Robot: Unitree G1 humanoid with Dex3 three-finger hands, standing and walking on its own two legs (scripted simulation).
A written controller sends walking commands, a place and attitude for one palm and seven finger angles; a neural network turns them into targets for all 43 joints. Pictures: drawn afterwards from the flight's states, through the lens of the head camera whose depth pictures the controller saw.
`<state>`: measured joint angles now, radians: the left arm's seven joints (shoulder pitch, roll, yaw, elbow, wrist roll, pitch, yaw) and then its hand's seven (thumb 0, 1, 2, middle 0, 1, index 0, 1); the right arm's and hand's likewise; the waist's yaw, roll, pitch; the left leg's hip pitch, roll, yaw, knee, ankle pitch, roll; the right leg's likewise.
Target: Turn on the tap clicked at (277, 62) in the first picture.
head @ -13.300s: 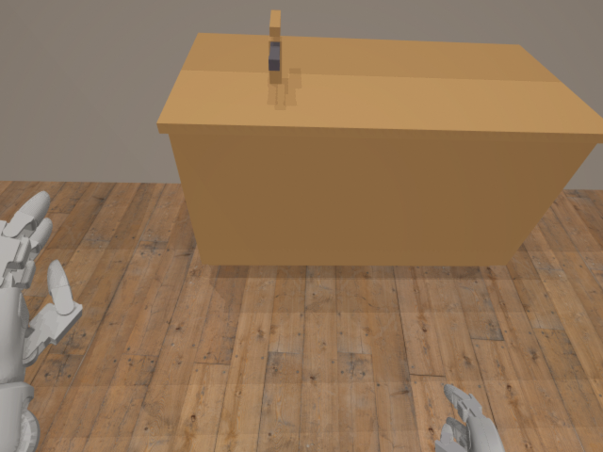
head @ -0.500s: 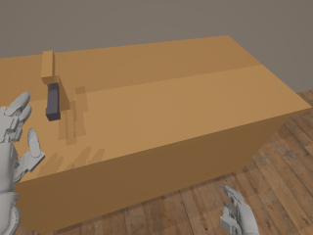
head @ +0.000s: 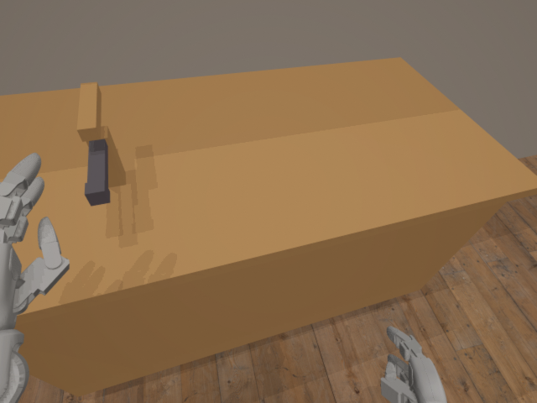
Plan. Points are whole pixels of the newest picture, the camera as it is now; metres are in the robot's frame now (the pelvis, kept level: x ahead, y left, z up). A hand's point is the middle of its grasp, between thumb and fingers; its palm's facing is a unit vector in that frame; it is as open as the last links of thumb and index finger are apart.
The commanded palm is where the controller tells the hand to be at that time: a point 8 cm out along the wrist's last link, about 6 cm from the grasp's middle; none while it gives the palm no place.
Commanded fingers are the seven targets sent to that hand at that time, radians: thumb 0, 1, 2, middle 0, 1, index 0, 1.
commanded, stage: look again from close up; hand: left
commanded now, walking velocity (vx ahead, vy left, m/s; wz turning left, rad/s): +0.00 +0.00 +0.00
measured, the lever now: (97, 193) +0.38 +0.31 +0.07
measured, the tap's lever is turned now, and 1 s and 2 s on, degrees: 0 0 0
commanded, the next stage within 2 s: turn the palm inward beside the body in 0.10 s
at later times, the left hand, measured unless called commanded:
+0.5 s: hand (103, 289) +0.21 +0.21 +0.13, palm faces +0.31 -0.88 -0.36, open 7.4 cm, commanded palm +0.15 +0.27 +0.17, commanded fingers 0.00 0.90 0.90 -0.20 -0.30 -0.20 -0.30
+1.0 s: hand (124, 276) +0.21 +0.19 +0.15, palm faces +0.48 -0.84 -0.27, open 7.4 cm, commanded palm +0.15 +0.23 +0.16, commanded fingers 0.00 0.90 0.90 -0.20 -0.30 -0.20 -0.30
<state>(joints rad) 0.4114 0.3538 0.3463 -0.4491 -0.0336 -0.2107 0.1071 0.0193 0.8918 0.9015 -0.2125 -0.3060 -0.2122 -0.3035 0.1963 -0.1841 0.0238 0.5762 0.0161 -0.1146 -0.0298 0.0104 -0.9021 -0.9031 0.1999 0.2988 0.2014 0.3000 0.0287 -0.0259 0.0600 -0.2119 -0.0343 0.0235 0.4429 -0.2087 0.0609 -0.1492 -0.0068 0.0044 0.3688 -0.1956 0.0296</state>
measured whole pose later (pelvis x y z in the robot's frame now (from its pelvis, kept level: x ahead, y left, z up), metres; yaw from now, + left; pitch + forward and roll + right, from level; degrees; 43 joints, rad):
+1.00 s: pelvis +0.01 -0.08 -0.02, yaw +1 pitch +1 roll +1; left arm 0.38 0.32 0.39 -0.34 -0.19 -0.09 0.08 0.02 0.89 0.90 -0.21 -0.31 -0.21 -0.30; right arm 0.18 -0.24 0.00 0.71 0.01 -0.18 -0.09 0.01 -0.90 -0.90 0.20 0.30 0.20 0.30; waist 0.06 0.04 -0.05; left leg -0.35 0.02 -0.05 0.66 -0.33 -0.04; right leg -0.33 0.06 -0.07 0.68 -0.38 -0.09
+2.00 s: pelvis +0.00 -0.06 -0.02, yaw +3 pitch -1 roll +0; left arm 0.51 0.20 0.22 -0.52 -0.22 0.10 0.21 0.02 0.90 0.90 -0.21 -0.30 -0.21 -0.30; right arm 0.19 -0.23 0.06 0.66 0.02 -0.26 -0.10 0.01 -0.90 -0.90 0.20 0.30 0.20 0.30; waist 0.08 0.06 -0.06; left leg -0.35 -0.02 -0.07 0.68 -0.32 -0.01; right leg -0.30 0.02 -0.09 0.67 -0.36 -0.05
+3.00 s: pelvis +0.00 -0.07 -0.02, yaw +2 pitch +0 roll +0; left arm 0.28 0.23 0.32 -0.24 -0.26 0.09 0.17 0.02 0.90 0.90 -0.21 -0.30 -0.20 -0.30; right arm 0.18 -0.24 0.04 0.70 0.03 -0.26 -0.12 0.01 -0.90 -0.90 0.20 0.30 0.20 0.30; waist 0.06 0.06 -0.05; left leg -0.34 0.00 -0.07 0.63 -0.29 -0.03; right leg -0.30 0.04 -0.08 0.63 -0.34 -0.07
